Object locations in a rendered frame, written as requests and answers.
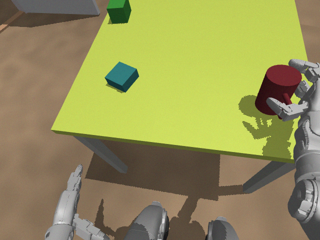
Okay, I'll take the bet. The right robot arm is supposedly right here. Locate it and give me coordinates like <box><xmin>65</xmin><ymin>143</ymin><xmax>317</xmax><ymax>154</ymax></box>
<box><xmin>287</xmin><ymin>111</ymin><xmax>320</xmax><ymax>240</ymax></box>

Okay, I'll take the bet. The right robot hand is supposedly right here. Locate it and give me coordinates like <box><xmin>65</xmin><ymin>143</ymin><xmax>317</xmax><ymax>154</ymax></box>
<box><xmin>266</xmin><ymin>59</ymin><xmax>320</xmax><ymax>122</ymax></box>

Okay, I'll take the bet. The left robot hand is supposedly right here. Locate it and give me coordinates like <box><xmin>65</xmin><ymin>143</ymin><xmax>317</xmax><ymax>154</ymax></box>
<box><xmin>52</xmin><ymin>164</ymin><xmax>110</xmax><ymax>240</ymax></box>

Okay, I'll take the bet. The table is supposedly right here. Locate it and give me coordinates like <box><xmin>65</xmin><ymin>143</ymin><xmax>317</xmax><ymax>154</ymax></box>
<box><xmin>51</xmin><ymin>0</ymin><xmax>313</xmax><ymax>194</ymax></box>

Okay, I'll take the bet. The left robot arm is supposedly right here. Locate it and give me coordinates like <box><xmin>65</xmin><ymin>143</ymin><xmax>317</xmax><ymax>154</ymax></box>
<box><xmin>44</xmin><ymin>224</ymin><xmax>74</xmax><ymax>240</ymax></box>

